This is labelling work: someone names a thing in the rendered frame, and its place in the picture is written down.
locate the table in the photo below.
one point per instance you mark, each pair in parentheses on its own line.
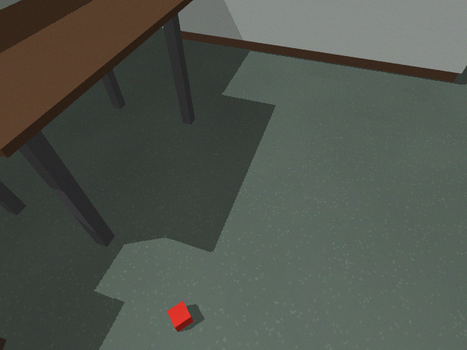
(53,51)

